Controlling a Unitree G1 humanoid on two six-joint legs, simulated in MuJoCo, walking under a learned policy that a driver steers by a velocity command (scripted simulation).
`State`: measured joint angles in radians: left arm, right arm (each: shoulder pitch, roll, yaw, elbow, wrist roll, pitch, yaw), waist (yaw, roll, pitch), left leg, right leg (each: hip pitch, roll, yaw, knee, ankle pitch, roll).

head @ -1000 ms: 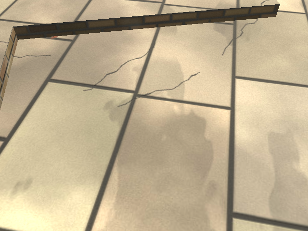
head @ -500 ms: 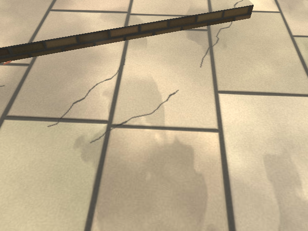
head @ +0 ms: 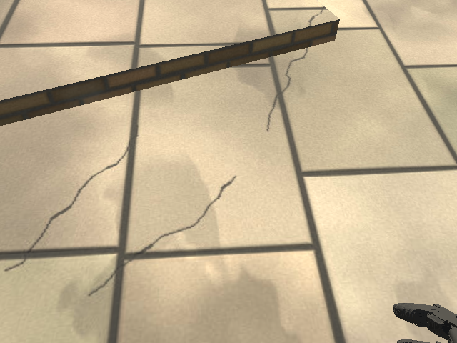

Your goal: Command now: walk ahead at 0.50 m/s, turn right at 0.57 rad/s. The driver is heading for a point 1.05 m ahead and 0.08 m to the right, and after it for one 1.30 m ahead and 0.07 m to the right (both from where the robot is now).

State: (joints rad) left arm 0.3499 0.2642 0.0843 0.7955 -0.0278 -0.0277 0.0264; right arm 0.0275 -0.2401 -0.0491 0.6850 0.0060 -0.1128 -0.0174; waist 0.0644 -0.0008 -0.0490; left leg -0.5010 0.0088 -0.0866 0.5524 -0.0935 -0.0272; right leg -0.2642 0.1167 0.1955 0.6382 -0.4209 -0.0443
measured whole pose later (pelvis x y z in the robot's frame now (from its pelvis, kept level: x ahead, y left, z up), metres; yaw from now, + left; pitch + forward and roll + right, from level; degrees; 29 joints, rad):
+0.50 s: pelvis +0.24 -0.04 +0.00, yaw -18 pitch +4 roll +1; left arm 0.03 0.24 0.08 0.64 -0.02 -0.02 -0.06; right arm 0.36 -0.28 -0.11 0.85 0.03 -0.07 -0.02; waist -0.08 -0.02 0.00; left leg 0.05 0.09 0.24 0.37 -0.45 -0.06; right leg -0.57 -0.02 -0.05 0.62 -0.15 -0.09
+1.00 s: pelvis +0.50 -0.13 +0.01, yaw -13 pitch +3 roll -2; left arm 0.31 0.26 0.07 0.84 -0.01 -0.07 0.00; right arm 0.10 -0.25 -0.05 0.72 0.02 -0.06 0.05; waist 0.06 0.04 0.01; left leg -0.65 0.05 0.02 0.60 0.03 0.06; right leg 0.09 0.05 -0.15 0.24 -0.38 -0.03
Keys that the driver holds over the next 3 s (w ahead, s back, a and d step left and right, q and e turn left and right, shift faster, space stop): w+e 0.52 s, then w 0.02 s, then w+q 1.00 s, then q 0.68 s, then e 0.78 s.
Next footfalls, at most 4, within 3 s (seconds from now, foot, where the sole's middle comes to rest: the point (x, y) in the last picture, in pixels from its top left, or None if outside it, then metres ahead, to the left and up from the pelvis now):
0.52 right None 0.36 -0.19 -0.76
1.06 left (273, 272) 0.74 -0.08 -0.76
1.52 right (335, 213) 0.99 -0.30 -0.76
2.00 left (256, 195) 1.04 -0.02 -0.76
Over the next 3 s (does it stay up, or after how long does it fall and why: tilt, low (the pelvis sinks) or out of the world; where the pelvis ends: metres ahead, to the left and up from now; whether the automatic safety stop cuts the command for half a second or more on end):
stays up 1.04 -0.19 0.00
